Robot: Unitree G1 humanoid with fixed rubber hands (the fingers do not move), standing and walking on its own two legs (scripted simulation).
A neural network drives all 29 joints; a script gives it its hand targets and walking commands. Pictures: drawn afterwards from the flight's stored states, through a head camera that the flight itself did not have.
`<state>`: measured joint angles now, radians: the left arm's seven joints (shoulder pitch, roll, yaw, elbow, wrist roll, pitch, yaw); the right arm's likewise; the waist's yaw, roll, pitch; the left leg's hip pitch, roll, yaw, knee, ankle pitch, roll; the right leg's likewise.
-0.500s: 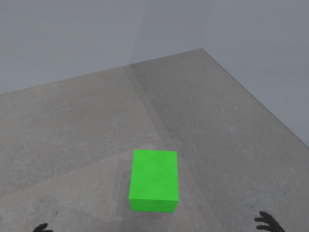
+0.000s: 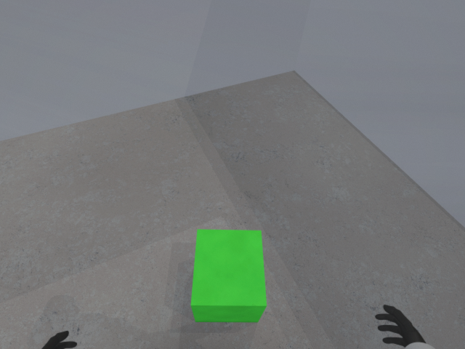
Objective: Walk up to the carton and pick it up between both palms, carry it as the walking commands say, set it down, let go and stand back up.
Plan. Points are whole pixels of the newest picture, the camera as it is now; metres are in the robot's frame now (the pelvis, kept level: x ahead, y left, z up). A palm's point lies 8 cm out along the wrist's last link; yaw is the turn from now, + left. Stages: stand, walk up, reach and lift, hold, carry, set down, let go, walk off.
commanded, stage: walk up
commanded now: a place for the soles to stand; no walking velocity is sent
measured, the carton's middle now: (228, 276) +0.45 -0.01 -0.65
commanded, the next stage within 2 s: reach and lift in 0.24 s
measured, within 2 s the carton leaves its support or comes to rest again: neither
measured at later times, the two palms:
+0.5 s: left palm (69, 330) +0.17 +0.29 -0.11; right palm (395, 330) +0.17 -0.30 -0.09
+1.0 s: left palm (113, 280) +0.28 +0.26 -0.16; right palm (348, 276) +0.29 -0.27 -0.16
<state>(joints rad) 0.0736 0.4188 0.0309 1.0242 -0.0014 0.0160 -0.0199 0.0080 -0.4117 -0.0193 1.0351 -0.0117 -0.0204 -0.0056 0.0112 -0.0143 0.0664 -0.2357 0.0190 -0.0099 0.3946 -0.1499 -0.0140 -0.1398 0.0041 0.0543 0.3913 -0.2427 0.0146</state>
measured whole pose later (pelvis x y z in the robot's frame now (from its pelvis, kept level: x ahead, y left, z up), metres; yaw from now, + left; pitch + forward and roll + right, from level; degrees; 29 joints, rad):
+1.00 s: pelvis -0.04 -0.01 -0.07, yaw +0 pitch +21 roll +0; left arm -0.41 0.30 0.20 0.68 -0.01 0.23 -0.04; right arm -0.42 -0.30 -0.17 0.68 0.02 0.21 0.02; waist 0.00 0.00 0.04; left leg -1.01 0.02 -0.03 0.92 -0.28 -0.03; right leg -0.94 0.02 0.04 0.99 -0.42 0.01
